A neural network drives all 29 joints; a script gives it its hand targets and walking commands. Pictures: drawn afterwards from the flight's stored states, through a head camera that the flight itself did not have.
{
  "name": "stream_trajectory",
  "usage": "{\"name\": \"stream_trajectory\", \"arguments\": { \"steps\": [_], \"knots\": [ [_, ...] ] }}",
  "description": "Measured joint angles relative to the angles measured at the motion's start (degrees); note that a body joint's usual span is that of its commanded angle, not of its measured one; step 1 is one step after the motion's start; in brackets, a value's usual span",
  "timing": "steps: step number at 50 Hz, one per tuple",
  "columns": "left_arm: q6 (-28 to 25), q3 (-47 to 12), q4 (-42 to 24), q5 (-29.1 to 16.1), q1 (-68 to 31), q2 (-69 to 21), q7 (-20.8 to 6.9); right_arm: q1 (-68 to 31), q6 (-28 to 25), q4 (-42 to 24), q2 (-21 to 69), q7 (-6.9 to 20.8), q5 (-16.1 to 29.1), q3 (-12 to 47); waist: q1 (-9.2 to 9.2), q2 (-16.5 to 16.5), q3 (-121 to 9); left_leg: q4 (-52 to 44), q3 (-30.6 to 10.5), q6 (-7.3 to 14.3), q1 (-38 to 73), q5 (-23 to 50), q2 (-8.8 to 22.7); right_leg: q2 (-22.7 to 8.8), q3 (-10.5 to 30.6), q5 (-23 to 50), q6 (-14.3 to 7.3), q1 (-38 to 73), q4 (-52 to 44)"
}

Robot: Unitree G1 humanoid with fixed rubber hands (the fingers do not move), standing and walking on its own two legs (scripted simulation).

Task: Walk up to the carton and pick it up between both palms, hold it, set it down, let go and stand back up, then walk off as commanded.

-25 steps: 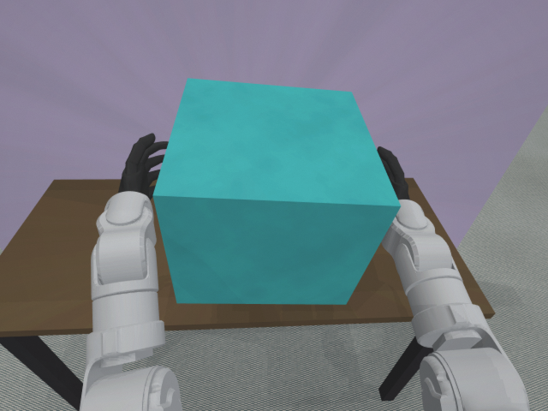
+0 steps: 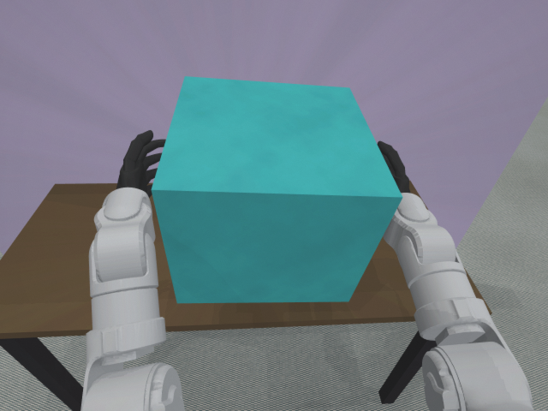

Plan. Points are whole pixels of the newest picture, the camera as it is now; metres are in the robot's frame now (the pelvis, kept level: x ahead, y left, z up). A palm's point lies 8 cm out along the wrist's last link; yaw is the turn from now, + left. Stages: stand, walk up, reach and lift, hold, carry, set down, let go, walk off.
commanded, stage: hold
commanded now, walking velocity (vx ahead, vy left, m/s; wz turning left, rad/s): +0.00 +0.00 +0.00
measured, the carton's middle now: (267, 190) +0.42 +0.00 +0.15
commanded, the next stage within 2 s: none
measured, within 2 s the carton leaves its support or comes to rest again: neither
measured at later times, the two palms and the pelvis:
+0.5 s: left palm (133, 192) +0.36 +0.18 +0.20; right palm (389, 194) +0.37 -0.18 +0.18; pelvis +0.01 +0.00 +0.00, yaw +0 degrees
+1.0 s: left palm (133, 187) +0.37 +0.18 +0.20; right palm (390, 189) +0.37 -0.18 +0.18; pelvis +0.00 +0.00 +0.00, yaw +0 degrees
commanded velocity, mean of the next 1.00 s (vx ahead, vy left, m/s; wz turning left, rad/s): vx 0.00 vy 0.00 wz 0.00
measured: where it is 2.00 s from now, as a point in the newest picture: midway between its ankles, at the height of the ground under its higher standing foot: outside the picture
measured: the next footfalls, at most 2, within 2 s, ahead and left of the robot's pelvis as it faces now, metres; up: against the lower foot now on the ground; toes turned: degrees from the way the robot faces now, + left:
none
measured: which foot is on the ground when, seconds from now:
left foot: down 0.00-1.00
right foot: down 0.00-1.00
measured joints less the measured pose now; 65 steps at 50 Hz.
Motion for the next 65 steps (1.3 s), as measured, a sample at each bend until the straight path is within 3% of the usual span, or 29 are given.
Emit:
{"name": "stream_trajectory", "arguments": {
  "steps": [10, 28, 51, 65],
  "knots": [
    [-0.4, 0.6, 1.3, -0.2, -0.5, 0.2, -0.2, -0.6, 0.1, 0.9, 0.3, 0.0, -0.7, -0.1, -0.03, 0.2, -0.1, -0.1, -0.4, 0.0, 0.1, -0.1, -0.2, -0.1, -0.3, -0.4, 0.0, 0.2, 0.2],
    [1.1, -0.7, -3.9, 0.1, 2.7, -0.4, -0.2, 1.9, 1.6, -3.7, -0.5, -0.8, 1.8, 1.5, -0.37, 0.2, 0.4, 0.7, -0.3, 0.2, 0.5, -1.0, -0.2, 0.0, 0.1, -0.5, 0.2, 1.0, -0.2],
    [0.0, 0.6, 0.7, 0.1, -0.3, 0.4, -0.5, -0.9, 0.9, 0.4, 0.1, -0.3, -0.1, 0.3, -0.04, 0.0, -0.5, -0.2, -0.5, 0.0, 0.3, -0.3, -0.2, 0.1, 0.2, -0.4, 0.0, 0.4, -0.1],
    [0.8, -0.6, -3.3, 0.3, 2.1, -0.2, -0.2, 1.1, 1.2, -2.7, -0.6, -0.6, 1.7, 1.4, -0.42, 0.4, 0.5, 0.6, -0.4, 0.2, 0.4, -0.8, -0.3, 0.1, 0.3, -0.5, 0.2, 0.9, -0.3]
  ]
}}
